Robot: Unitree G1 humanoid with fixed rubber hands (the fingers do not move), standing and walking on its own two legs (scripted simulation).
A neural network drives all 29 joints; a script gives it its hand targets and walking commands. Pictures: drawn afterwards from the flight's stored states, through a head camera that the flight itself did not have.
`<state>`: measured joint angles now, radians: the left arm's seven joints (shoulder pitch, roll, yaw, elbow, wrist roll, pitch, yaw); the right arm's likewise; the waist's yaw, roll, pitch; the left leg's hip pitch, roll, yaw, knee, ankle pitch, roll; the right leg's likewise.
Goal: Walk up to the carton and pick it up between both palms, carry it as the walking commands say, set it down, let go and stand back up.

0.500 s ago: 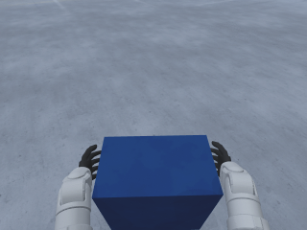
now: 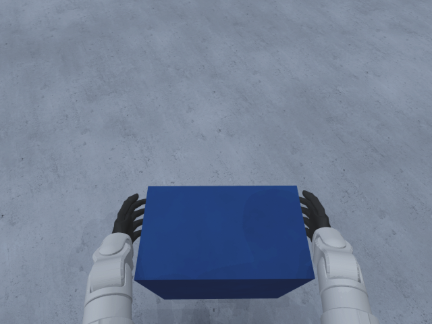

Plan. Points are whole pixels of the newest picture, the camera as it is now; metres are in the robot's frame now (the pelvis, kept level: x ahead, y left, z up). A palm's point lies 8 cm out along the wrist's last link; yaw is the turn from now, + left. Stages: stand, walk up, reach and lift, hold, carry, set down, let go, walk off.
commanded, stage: set down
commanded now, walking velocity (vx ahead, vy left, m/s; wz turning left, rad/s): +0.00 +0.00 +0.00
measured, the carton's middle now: (221, 250) +0.30 +0.00 -0.13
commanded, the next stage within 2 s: none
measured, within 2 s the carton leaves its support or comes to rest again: neither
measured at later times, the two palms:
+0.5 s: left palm (140, 234) +0.33 +0.19 -0.13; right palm (303, 228) +0.34 -0.19 -0.13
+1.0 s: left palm (151, 232) +0.36 +0.19 -0.22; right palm (292, 229) +0.37 -0.19 -0.22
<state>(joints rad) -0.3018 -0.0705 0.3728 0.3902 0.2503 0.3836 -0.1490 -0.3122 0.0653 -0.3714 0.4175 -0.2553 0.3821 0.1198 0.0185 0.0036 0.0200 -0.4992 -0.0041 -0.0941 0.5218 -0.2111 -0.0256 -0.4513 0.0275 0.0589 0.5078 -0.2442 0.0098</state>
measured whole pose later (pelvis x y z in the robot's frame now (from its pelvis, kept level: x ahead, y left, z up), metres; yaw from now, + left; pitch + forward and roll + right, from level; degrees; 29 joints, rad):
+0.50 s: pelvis -0.05 +0.00 -0.07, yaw -1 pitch +30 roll +0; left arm -0.59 -0.05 0.47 0.44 0.26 0.37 -0.12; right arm -0.64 0.01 -0.46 0.52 -0.23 0.37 0.12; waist 0.02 -0.02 -0.09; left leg -1.17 -0.03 -0.08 0.91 -0.27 -0.04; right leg -1.14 0.05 0.09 0.95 -0.32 0.03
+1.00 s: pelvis -0.06 +0.00 -0.14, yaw -2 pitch +44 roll +0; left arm -0.71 -0.01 0.46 0.49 0.19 0.35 -0.08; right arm -0.75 -0.05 -0.44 0.56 -0.18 0.34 0.08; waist 0.03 -0.01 -0.23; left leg -1.62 -0.04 -0.09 1.22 -0.37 -0.05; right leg -1.59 0.08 0.09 1.24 -0.41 0.04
